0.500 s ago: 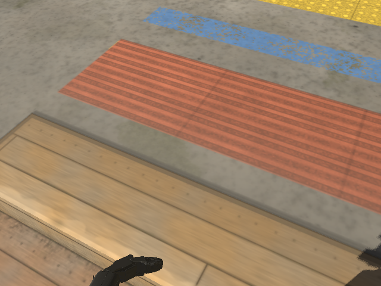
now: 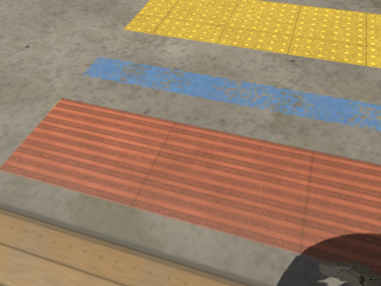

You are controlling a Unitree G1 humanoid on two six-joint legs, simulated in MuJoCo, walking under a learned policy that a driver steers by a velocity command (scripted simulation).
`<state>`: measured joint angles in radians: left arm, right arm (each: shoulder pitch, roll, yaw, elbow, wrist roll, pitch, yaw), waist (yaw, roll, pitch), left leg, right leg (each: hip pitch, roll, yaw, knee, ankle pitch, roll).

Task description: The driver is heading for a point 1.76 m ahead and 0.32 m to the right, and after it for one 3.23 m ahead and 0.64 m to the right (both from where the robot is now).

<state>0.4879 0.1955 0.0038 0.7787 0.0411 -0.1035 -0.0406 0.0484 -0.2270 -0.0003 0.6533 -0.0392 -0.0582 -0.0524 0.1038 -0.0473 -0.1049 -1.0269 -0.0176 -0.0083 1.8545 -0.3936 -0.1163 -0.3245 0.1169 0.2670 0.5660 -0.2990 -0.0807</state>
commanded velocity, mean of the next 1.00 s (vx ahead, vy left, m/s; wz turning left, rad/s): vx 0.01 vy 0.00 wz -0.45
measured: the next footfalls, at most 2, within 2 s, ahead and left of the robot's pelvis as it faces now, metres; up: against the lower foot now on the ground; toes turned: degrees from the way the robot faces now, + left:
left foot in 0.26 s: +0.28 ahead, +0.21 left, +0.15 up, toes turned -14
right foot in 0.86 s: +0.05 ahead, +0.03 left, +0.00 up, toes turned -27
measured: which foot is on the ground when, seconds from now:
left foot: up 0.00-0.24, down 0.26-1.00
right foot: down 0.00-0.28, up 0.30-0.84, down 0.86-1.00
